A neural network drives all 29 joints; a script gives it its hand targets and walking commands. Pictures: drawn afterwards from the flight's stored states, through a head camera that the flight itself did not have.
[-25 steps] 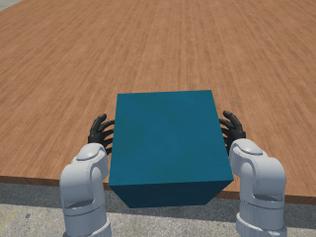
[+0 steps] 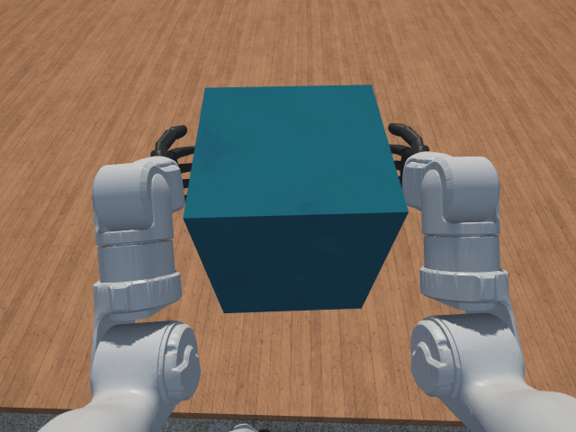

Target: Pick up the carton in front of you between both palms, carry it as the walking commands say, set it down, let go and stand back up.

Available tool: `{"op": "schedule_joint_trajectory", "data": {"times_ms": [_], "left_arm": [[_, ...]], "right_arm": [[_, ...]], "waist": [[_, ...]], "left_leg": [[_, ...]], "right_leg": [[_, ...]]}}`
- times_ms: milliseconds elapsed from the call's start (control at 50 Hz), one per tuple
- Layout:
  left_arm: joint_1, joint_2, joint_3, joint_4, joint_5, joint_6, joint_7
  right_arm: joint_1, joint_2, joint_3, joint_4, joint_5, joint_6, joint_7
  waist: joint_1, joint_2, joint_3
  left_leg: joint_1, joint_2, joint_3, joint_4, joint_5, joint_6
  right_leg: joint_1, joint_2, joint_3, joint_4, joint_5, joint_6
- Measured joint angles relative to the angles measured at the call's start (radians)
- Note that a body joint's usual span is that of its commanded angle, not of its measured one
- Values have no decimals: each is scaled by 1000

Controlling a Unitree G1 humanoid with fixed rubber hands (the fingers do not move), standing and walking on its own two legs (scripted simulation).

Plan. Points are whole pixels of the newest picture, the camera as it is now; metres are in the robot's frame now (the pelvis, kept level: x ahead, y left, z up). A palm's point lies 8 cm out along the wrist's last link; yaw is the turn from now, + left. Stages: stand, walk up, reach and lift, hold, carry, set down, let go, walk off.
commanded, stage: carry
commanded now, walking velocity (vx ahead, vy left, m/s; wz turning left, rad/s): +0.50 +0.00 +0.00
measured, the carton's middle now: (291, 209) +0.40 -0.01 +0.09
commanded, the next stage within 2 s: none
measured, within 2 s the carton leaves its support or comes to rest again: neither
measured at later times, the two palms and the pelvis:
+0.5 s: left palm (186, 22) +0.72 +0.15 +0.21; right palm (359, 7) +0.76 -0.15 +0.21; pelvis +0.35 -0.05 +0.08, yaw +2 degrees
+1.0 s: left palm out of the picture +1.08 +0.11 +0.31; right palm out of the picture +1.05 -0.19 +0.30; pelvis +0.69 -0.02 +0.13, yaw +0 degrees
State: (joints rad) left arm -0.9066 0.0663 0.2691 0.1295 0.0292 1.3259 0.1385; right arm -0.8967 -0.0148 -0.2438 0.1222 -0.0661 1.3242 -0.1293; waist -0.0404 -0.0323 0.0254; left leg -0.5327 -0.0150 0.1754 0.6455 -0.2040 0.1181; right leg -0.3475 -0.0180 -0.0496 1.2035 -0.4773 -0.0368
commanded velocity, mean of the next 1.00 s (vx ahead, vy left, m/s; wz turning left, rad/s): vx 0.50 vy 0.00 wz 0.00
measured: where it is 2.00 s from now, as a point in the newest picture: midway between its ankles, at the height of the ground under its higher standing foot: (281, 158)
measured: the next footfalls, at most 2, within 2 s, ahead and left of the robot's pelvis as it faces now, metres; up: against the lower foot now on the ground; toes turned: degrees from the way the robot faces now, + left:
right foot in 0.36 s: +0.47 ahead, -0.11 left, +0.11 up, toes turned -4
left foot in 0.84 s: +0.77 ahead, +0.04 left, +0.11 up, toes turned +7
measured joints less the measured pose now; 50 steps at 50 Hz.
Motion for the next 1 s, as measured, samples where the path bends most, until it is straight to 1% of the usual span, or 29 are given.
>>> {"op": "schedule_joint_trajectory", "data": {"times_ms": [40,120,160,220,240,260,280,320,340,360,380,400,440,460,480,500,520,560,620,700,760,800,820,840,860,900,920,960,1000], "left_arm": [[4,-16,16,0,16,12,0],[19,-60,44,-84,47,19,0],[34,-79,53,-146,53,11,0],[63,-98,57,-230,55,-1,-1],[71,-104,54,-248,56,-5,-1],[78,-109,50,-258,59,-9,-1],[83,-112,44,-263,62,-12,-1],[86,-112,33,-251,67,-14,-1],[85,-110,25,-233,67,-18,-2],[85,-110,16,-207,68,-24,-2],[85,-113,5,-181,70,-33,-2],[83,-113,-7,-159,73,-43,-2],[84,-106,-23,-130,69,-55,1],[92,-101,-28,-126,58,-57,4],[102,-95,-31,-128,45,-57,7],[109,-89,-30,-132,29,-56,11],[112,-83,-29,-136,15,-55,15],[107,-73,-24,-143,-7,-57,19],[76,-59,-11,-142,-26,-60,21],[5,-44,9,-85,-26,-49,27],[-43,-33,11,-3,-12,-35,20],[-63,-22,8,46,-1,-17,13],[-70,-16,7,67,4,-5,10],[-75,-7,6,86,7,7,4],[-80,3,5,102,11,14,-1],[-72,9,17,125,15,28,-7],[-66,5,24,132,21,37,-7],[-54,-12,40,141,42,53,-7],[-42,-29,58,145,64,57,-7]], "right_arm": [[15,6,-7,-2,6,7,-5],[49,26,-33,-89,19,7,-15],[64,44,-45,-145,17,-7,-16],[87,66,-53,-212,17,-29,-16],[95,67,-53,-227,20,-34,-15],[102,65,-52,-237,26,-37,-15],[106,61,-51,-240,31,-38,-15],[105,51,-53,-228,39,-37,-15],[105,47,-57,-217,40,-35,-16],[110,42,-62,-206,40,-31,-15],[113,32,-65,-196,41,-28,-13],[114,22,-69,-184,40,-28,-7],[108,11,-70,-159,35,-31,3],[108,14,-71,-154,28,-29,5],[110,23,-73,-157,19,-25,5],[112,33,-76,-164,8,-21,5],[112,43,-78,-175,-3,-17,6],[107,58,-82,-197,-21,-12,6],[78,65,-84,-213,-40,-7,7],[28,45,-72,-170,-51,1,4],[0,16,-65,-105,-43,20,5],[-20,-3,-57,-50,-33,35,5],[-31,-10,-51,-18,-28,42,5],[-43,-16,-43,15,-23,46,5],[-51,-18,-36,42,-20,45,4],[-60,-20,-20,93,-11,47,0],[-56,-22,-14,111,-4,52,-2],[-38,-26,-5,129,13,60,-6],[-20,-25,-2,143,23,54,-7]], "waist": [[-17,10,21],[-33,30,64],[-40,30,73],[-55,25,75],[-58,23,73],[-58,23,71],[-55,25,67],[-42,33,47],[-29,34,35],[-7,33,27],[25,44,31],[55,54,40],[106,50,57],[126,47,64],[142,43,70],[152,36,77],[161,27,83],[171,5,91],[174,-6,74],[158,11,2],[128,27,-57],[101,34,-87],[84,40,-98],[67,44,-110],[43,28,-114],[0,31,-109],[-17,39,-103],[-42,48,-90],[-57,51,-77]], "left_leg": [[44,-3,-8,-33,-14,-8],[135,4,-27,-105,-46,-12],[179,7,-34,-126,-73,-18],[257,12,-53,-145,-129,-34],[292,14,-60,-159,-147,-43],[332,19,-67,-183,-160,-53],[378,27,-72,-221,-165,-69],[460,46,-77,-302,-163,-81],[486,55,-77,-312,-153,-77],[495,64,-76,-276,-140,-74],[476,84,-81,-169,-122,-72],[407,89,-121,42,-80,-78],[223,15,-239,555,-78,-78],[145,-16,-266,747,-92,-70],[75,-33,-273,876,-107,-60],[11,-39,-269,948,-120,-52],[-48,-38,-258,979,-137,-46],[-144,-26,-222,930,-181,-44],[-233,0,-166,697,-173,-46],[-248,17,-125,318,-3,-43],[-176,13,-86,64,131,-36],[-93,-1,-51,-64,185,-27],[-36,-8,-32,-122,197,-25],[14,-12,-26,-146,165,-21],[17,-23,-17,-104,105,-11],[27,-26,-14,-46,33,6],[46,-24,-16,-51,24,8],[93,-21,-22,-91,15,5],[143,-18,-27,-143,10,-2]], "right_leg": [[-133,17,22,189,43,-15],[-359,8,15,282,89,-30],[-471,-4,10,350,67,-38],[-644,-21,0,513,-16,-55],[-692,-29,-6,535,-38,-59],[-725,-37,-18,508,-50,-60],[-740,-44,-35,426,-49,-61],[-711,-39,-83,166,4,-75],[-670,-25,-106,37,47,-84],[-604,-4,-127,-90,97,-90],[-544,15,-141,-154,208,-93],[-509,24,-152,-157,225,-95],[-441,38,-149,-173,168,-101],[-398,47,-145,-205,146,-102],[-352,54,-141,-247,134,-99],[-303,57,-138,-299,137,-88],[-253,59,-136,-352,143,-85],[-156,54,-127,-459,151,-90],[-34,43,-111,-593,158,-84],[91,41,-89,-702,131,-64],[186,45,-77,-736,76,-45],[241,44,-68,-712,23,-33],[256,43,-64,-663,-6,-27],[250,40,-59,-577,-32,-19],[211,22,-44,-449,-23,-11],[88,39,16,-160,-23,-5],[27,48,30,-58,-4,-9],[-80,41,36,17,55,-13],[-164,19,33,-20,101,-6]]}}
